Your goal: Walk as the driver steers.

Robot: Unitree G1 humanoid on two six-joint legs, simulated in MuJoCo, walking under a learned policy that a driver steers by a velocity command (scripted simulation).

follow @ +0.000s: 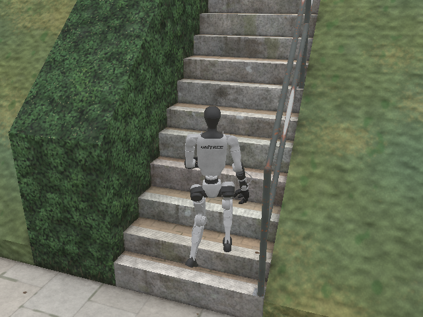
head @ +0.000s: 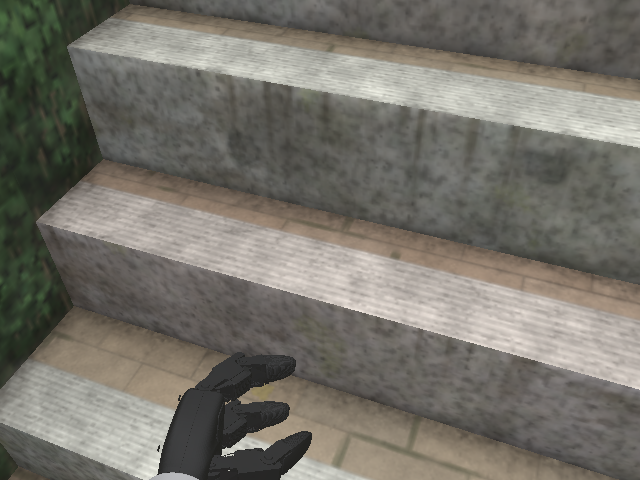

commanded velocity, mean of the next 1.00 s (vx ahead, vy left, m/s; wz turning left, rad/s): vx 0.85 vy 0.00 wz -0.45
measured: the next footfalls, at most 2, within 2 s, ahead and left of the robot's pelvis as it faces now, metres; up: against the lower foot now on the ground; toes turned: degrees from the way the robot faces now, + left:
left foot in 0.46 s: +0.24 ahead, +0.19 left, +0.00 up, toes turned -5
right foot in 0.72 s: +0.43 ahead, -0.10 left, +0.19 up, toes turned -26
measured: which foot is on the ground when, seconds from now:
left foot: up 0.00-0.44, down 0.46-0.74, up 0.76-1.00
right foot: down 0.00-0.44, up 0.46-0.70, down 0.72-1.00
